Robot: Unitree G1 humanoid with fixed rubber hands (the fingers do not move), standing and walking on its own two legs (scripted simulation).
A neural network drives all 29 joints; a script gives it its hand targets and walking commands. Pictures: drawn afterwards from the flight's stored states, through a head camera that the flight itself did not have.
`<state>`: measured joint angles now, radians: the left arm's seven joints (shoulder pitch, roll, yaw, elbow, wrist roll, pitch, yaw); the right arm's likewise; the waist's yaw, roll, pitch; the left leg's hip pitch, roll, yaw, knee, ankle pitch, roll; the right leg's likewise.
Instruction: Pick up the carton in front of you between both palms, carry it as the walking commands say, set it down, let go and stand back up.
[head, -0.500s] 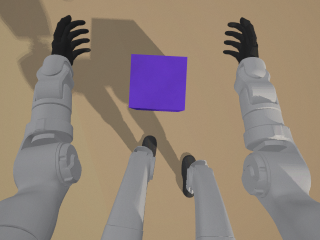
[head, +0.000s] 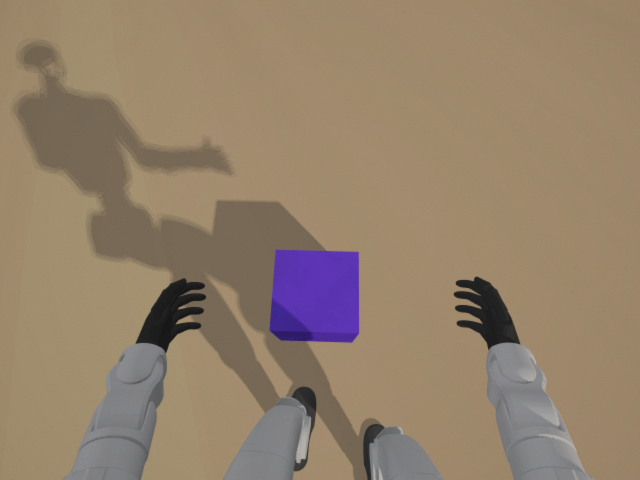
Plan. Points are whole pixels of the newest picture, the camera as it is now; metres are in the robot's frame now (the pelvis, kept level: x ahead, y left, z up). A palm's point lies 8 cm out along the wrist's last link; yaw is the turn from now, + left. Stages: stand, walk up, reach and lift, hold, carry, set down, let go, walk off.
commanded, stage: let go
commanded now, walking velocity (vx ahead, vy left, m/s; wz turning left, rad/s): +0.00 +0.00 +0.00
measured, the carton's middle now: (316, 299) +0.41 +0.07 -0.62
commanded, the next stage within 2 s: stand in 0.72 s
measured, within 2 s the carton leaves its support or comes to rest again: neither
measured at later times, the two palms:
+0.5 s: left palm (178, 396) +0.18 +0.19 -0.04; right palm (607, 433) +0.18 -0.28 -0.04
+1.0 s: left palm (125, 397) +0.17 +0.26 -0.07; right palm (631, 445) +0.17 -0.31 -0.05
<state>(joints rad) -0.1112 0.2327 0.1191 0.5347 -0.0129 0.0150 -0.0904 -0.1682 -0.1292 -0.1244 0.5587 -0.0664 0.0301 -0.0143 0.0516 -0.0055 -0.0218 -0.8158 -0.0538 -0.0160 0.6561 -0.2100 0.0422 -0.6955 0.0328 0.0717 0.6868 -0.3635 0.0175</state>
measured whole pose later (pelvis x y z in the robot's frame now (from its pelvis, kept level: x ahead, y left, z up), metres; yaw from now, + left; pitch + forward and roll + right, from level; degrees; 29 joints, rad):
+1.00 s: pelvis +0.04 -0.02 +0.02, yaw -1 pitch +0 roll +0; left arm 0.23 0.34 0.06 0.63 0.03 0.04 0.01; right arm 0.16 -0.31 -0.05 0.75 -0.04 0.01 -0.02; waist 0.00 -0.05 0.00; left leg -0.26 -0.03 -0.01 0.53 -0.28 0.02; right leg -0.12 0.05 0.09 0.49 -0.38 -0.02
